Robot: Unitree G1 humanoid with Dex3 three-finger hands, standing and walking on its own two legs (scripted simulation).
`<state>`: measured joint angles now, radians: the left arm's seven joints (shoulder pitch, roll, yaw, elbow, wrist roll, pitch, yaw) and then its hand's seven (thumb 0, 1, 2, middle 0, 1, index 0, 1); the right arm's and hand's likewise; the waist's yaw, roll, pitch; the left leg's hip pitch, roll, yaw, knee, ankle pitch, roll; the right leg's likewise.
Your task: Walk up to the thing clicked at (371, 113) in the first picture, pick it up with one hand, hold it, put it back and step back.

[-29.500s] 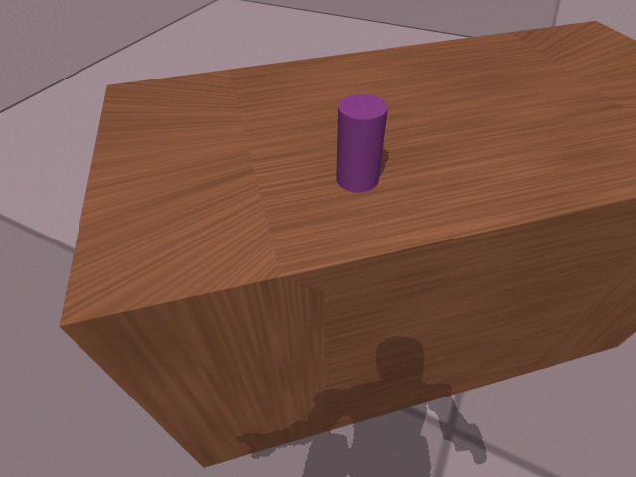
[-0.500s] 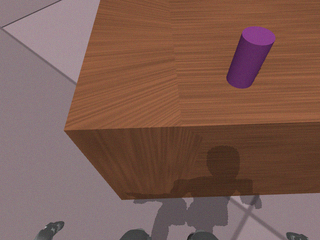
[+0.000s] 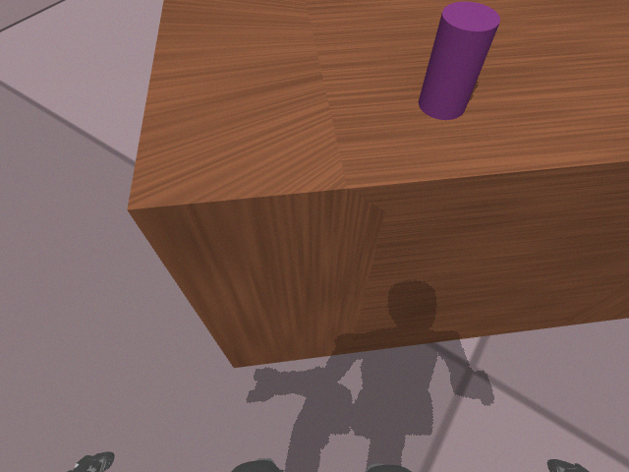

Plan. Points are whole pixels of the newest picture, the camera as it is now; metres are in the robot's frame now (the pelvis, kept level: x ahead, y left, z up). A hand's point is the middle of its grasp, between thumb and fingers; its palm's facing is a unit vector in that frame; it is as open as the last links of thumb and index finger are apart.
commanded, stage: step back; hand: right
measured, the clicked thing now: (454, 64) +0.65 -0.18 +0.12
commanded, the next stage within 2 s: none
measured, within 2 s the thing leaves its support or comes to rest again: neither
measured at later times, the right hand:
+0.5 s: hand out of the picture -0.03 -0.26 -0.13, palm faces -0.11 +0.89 -0.44, open 7.4 cm
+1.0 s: hand out of the picture -0.17 -0.33 -0.14, palm faces -0.02 +0.92 -0.38, open 7.4 cm
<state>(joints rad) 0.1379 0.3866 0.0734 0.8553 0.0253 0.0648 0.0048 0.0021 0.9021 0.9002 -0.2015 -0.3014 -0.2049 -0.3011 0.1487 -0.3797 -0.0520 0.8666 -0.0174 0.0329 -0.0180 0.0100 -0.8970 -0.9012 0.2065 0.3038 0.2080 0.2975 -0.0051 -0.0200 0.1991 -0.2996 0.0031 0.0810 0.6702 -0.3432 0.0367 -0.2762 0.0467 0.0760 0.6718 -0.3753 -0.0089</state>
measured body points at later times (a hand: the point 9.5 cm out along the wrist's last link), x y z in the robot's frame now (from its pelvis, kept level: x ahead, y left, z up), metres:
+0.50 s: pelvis -0.12 +0.01 +0.01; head -0.08 +0.04 +0.45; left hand -0.01 +0.32 -0.12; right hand -0.03 -0.31 -0.10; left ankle -0.12 +0.11 -0.72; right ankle -0.06 -0.12 -0.67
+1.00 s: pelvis -0.28 -0.06 +0.01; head -0.24 -0.09 +0.46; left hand -0.22 +0.26 -0.09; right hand -0.17 -0.38 -0.12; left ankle -0.23 +0.09 -0.65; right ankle -0.27 -0.17 -0.72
